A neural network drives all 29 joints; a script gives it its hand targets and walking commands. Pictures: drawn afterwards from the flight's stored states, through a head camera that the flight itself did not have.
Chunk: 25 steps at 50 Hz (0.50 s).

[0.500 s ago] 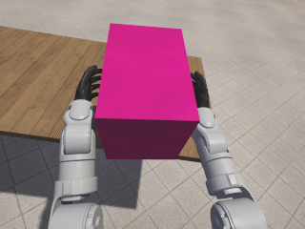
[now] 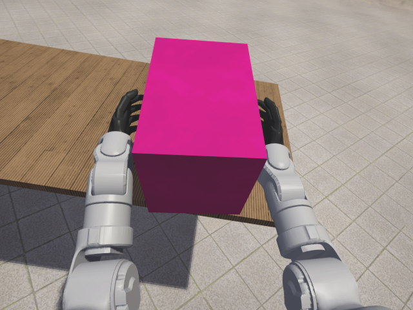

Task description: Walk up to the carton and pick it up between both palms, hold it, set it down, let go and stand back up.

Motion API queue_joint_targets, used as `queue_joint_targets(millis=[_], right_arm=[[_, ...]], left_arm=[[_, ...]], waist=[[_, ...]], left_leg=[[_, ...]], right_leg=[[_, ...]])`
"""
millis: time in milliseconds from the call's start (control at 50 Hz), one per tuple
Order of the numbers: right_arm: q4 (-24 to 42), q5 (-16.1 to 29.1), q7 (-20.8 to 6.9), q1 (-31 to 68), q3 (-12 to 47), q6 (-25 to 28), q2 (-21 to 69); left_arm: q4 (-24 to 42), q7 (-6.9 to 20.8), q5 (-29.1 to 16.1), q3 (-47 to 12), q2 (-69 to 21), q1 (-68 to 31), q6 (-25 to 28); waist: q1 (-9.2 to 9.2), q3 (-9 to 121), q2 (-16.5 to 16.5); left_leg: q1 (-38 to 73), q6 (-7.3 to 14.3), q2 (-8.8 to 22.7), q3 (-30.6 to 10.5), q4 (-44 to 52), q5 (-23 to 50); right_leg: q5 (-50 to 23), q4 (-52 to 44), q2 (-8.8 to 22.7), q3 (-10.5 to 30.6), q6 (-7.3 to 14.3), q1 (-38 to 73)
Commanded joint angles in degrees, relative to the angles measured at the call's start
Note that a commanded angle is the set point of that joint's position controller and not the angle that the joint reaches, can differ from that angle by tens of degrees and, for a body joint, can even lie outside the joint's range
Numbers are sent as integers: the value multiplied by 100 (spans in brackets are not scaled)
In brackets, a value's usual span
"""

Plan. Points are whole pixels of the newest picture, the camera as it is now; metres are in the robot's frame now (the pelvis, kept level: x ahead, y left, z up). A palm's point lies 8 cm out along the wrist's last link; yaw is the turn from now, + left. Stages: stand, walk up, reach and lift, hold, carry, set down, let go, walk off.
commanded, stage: set down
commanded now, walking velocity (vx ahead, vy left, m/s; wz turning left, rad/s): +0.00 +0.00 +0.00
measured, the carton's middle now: (198, 127) +0.42 +0.00 +0.14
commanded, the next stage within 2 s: none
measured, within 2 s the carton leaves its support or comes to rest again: neither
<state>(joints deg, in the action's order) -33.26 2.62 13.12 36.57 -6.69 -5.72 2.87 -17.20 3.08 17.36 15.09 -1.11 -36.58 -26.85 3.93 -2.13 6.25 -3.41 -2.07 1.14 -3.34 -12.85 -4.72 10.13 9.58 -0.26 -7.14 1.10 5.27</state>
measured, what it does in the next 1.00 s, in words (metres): stands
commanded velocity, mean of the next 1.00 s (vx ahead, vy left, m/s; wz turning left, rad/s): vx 0.00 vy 0.00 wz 0.00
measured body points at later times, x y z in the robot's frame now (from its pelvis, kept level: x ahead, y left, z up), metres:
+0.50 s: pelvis +0.00 +0.00 +0.00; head -0.01 +0.04 +0.45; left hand +0.42 +0.14 +0.14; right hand +0.40 -0.14 +0.15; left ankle +0.03 +0.14 -0.75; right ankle -0.05 -0.09 -0.75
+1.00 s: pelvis +0.01 +0.01 +0.00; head +0.03 +0.04 +0.45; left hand +0.45 +0.14 +0.11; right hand +0.42 -0.14 +0.12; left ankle +0.03 +0.14 -0.75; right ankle -0.05 -0.09 -0.75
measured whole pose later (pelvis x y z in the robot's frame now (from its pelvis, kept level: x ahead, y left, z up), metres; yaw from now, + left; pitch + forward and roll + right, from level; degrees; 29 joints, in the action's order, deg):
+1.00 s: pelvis +0.01 +0.01 +0.00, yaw +1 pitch +4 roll +0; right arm -45.3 -13.3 9.8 41.9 -23.4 -0.2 7.4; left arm -44.2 3.2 18.5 22.2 -0.5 -45.0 -11.0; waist 3.5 3.7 4.2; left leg -11.6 -1.4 0.4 -3.5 -10.3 -3.0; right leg 8.3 6.4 0.2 -7.5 0.6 -2.4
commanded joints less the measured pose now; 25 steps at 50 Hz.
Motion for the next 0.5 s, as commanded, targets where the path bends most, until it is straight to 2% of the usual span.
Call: queue_joint_targets(millis=[0, 240, 480], right_arm=[[1378, -182, -778, 3971, 1218, 545, 1480], [619, -720, -1009, 4416, 797, 832, 1814], [96, -1038, -1079, 4541, 424, 840, 1997]], left_arm=[[627, 759, -492, -1805, -2075, -3528, 677], [-206, 678, -419, -1576, -2283, -4146, 1231], [-935, 707, -292, -1181, -2288, -4401, 1514]], waist=[[79, 2764, -776], [-3, 3234, -834], [-42, 3300, -807]], left_leg=[[1118, -8, -386, 279, -119, 1430], [1031, -9, -381, 271, -38, 1417], [858, 54, -376, 250, -1, 1520]], right_leg=[[-2813, 271, -211, -51, -532, 475], [-2815, 244, -220, -79, -460, 454], [-3058, 247, -189, -59, -451, 516]])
